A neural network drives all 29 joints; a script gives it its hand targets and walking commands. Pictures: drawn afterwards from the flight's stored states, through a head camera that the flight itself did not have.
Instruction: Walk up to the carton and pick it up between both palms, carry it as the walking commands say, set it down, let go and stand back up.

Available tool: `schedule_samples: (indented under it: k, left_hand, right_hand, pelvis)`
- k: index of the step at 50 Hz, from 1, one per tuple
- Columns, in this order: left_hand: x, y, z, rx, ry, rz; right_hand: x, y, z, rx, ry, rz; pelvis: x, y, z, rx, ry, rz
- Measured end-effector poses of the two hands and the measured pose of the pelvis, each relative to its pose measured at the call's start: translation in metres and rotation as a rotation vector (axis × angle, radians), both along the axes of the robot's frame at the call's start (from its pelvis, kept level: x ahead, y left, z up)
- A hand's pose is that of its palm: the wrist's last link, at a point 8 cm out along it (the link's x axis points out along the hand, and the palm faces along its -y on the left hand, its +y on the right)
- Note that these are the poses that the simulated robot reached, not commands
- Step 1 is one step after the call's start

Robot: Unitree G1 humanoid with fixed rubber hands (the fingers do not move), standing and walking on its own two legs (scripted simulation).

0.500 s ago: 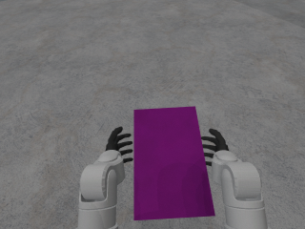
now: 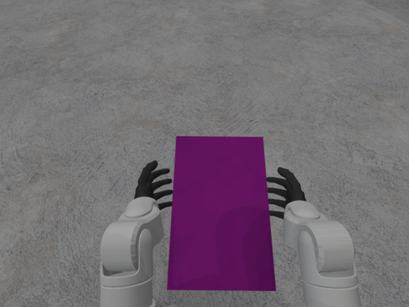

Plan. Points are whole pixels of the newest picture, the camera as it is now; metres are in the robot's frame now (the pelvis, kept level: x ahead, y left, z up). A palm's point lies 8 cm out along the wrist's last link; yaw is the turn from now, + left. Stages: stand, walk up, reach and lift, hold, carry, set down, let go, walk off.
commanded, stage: carry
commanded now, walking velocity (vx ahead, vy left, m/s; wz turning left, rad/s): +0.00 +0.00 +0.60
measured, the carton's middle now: (218, 212) +0.32 +0.00 +0.00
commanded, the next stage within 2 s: none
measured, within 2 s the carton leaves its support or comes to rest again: neither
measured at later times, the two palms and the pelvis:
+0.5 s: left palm (207, 90) +0.68 +0.01 +0.04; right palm (286, 70) +0.76 -0.23 +0.05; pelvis +0.44 -0.20 -0.02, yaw +21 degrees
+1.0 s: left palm (200, 23) +1.18 +0.03 +0.02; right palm (247, 8) +1.32 -0.19 +0.02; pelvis +1.00 -0.24 -0.02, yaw +37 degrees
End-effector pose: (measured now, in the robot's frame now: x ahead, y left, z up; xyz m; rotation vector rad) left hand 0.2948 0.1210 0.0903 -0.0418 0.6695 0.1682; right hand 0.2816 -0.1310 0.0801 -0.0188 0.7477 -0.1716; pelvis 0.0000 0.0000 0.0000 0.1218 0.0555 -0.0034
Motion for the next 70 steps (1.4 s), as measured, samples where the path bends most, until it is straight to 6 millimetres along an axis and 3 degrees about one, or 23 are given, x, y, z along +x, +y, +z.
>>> schedule_samples:
  k: [4, 9, 12, 15, 18, 21, 26, 30, 35, 38, 41, 44, 47, 52, 55, 57, 61, 65, 67, 70]
  left_hand:
    - [0.064, -0.018, -0.024, 0.026, 0.024, 0.052]
    - [0.144, -0.078, -0.045, 0.104, 0.155, -0.089]
    - [0.194, -0.113, -0.051, 0.103, 0.163, -0.118]
    - [0.245, -0.133, -0.055, 0.111, 0.136, -0.080]
    - [0.291, -0.137, -0.054, 0.094, 0.127, 0.008]
    - [0.334, -0.129, -0.052, 0.031, 0.095, 0.131]
    - [0.403, -0.106, -0.053, -0.049, -0.008, 0.366]
    - [0.474, -0.101, -0.062, 0.021, -0.011, 0.442]
    - [0.596, -0.131, -0.072, 0.078, 0.132, 0.288]
    - [0.677, -0.147, -0.080, 0.062, 0.123, 0.265]
    - [0.749, -0.153, -0.089, 0.072, 0.120, 0.269]
    - [0.805, -0.144, -0.091, 0.063, 0.145, 0.328]
    - [0.849, -0.121, -0.084, 0.012, 0.132, 0.432]
    - [0.915, -0.068, -0.065, -0.025, 0.021, 0.660]
    - [0.968, -0.040, -0.056, -0.011, -0.016, 0.739]
    - [1.014, -0.030, -0.048, 0.003, 0.007, 0.700]
    - [1.125, -0.014, -0.037, 0.029, 0.044, 0.578]
    - [1.240, 0.008, -0.044, 0.026, 0.028, 0.548]
    - [1.286, 0.022, -0.048, 0.034, 0.048, 0.566]
    - [1.334, 0.052, -0.051, 0.036, 0.085, 0.644]
  right_hand:
    - [0.072, -0.020, -0.023, 0.058, 0.005, 0.039]
    - [0.138, -0.079, -0.057, 0.168, 0.022, -0.133]
    - [0.182, -0.112, -0.069, 0.152, 0.030, -0.153]
    - [0.235, -0.133, -0.070, 0.161, 0.032, -0.114]
    - [0.296, -0.139, -0.060, 0.146, 0.041, -0.018]
    - [0.369, -0.132, -0.047, 0.103, 0.019, 0.108]
    - [0.506, -0.094, -0.034, 0.040, -0.076, 0.346]
    - [0.609, -0.075, -0.047, 0.127, -0.119, 0.401]
    - [0.714, -0.112, -0.083, 0.242, -0.073, 0.233]
    - [0.777, -0.134, -0.100, 0.189, -0.030, 0.227]
    - [0.838, -0.144, -0.107, 0.152, 0.025, 0.237]
    - [0.899, -0.133, -0.095, 0.126, 0.062, 0.309]
    - [0.964, -0.104, -0.076, 0.093, 0.057, 0.413]
    - [1.082, -0.021, -0.046, 0.080, -0.041, 0.643]
    - [1.154, 0.023, -0.038, 0.096, -0.079, 0.722]
    - [1.202, 0.037, -0.038, 0.115, -0.077, 0.691]
    - [1.299, 0.040, -0.044, 0.144, -0.053, 0.564]
    - [1.395, 0.048, -0.051, 0.103, -0.049, 0.532]
    - [1.439, 0.062, -0.050, 0.095, -0.032, 0.545]
    - [1.499, 0.100, -0.042, 0.084, 0.002, 0.631]
  pelvis:
    - [0.062, -0.024, -0.017, 0.077, 0.015, -0.079]
    - [0.131, -0.048, -0.014, 0.008, 0.012, -0.023]
    - [0.183, -0.080, -0.014, -0.023, -0.003, 0.025]
    - [0.234, -0.113, -0.013, -0.046, -0.025, 0.143]
    - [0.289, -0.142, -0.008, -0.031, -0.012, 0.217]
    - [0.347, -0.170, -0.007, -0.010, 0.012, 0.285]
    - [0.465, -0.204, -0.024, 0.021, 0.039, 0.371]
    - [0.547, -0.213, -0.048, 0.023, 0.090, 0.269]
    - [0.652, -0.208, -0.049, -0.038, 0.036, 0.345]
    - [0.732, -0.222, -0.054, -0.064, -0.001, 0.392]
    - [0.801, -0.234, -0.051, -0.086, -0.016, 0.489]
    - [0.865, -0.240, -0.039, -0.080, -0.003, 0.564]
    - [0.930, -0.241, -0.025, -0.078, 0.011, 0.625]
    - [1.052, -0.225, -0.024, -0.052, 0.039, 0.655]
    - [1.123, -0.206, -0.028, -0.021, 0.071, 0.583]
    - [1.166, -0.188, -0.028, -0.053, 0.073, 0.564]
    - [1.254, -0.154, -0.023, -0.108, 0.052, 0.605]
    - [1.358, -0.132, -0.029, -0.125, -0.006, 0.690]
    - [1.404, -0.124, -0.028, -0.126, -0.025, 0.779]
    - [1.471, -0.108, -0.018, -0.112, -0.011, 0.862]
